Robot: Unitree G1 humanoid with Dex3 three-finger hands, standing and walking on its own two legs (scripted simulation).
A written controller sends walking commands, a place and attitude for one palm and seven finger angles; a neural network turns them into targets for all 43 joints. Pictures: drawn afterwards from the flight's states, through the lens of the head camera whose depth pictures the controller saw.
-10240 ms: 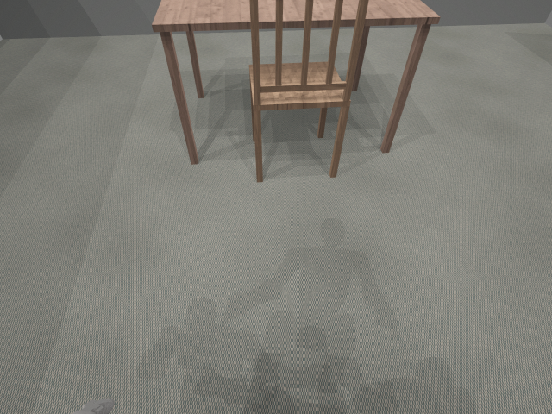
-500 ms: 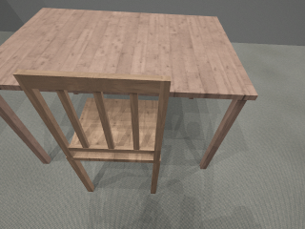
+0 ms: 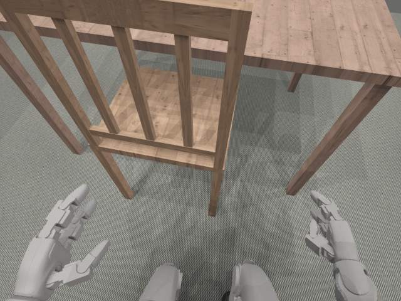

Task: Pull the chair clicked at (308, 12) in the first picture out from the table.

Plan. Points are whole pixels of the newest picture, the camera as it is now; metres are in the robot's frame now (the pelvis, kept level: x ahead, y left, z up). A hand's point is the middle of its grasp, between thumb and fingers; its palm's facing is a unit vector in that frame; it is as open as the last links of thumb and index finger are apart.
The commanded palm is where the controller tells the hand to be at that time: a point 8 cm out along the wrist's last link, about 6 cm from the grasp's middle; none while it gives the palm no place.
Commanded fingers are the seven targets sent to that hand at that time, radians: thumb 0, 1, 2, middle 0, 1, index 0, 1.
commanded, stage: raise the hand toward the chair's back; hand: left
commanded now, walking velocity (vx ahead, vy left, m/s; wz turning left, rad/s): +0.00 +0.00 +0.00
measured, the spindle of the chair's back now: (139, 95) +0.51 +0.20 +0.07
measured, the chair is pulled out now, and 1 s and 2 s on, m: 0.00 0.00 0.00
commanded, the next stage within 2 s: aim the fingers beside a spindle in 1.56 s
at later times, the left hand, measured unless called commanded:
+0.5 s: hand (84, 230) +0.22 +0.22 +0.06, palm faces -0.08 -0.99 -0.06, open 14.6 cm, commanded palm +0.18 +0.27 +0.08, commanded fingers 0.00 -0.34 0.37 -0.08 -0.11 -0.08 -0.11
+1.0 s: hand (68, 206) +0.24 +0.24 +0.08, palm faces -0.07 -1.00 -0.06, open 16.9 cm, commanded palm +0.22 +0.30 +0.09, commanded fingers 0.00 -0.50 0.30 -0.06 -0.08 -0.06 -0.08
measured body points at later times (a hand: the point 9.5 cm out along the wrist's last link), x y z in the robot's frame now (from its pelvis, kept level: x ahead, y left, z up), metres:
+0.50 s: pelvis -0.02 +0.02 +0.01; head +0.07 +0.03 +0.46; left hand +0.21 +0.27 +0.07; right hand +0.13 -0.25 -0.07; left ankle -0.01 +0.15 -0.61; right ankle +0.05 -0.10 -0.61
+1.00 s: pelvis +0.00 +0.04 +0.03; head +0.08 +0.06 +0.48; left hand +0.24 +0.30 +0.09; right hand +0.20 -0.18 -0.04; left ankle -0.01 +0.15 -0.61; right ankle +0.05 -0.10 -0.61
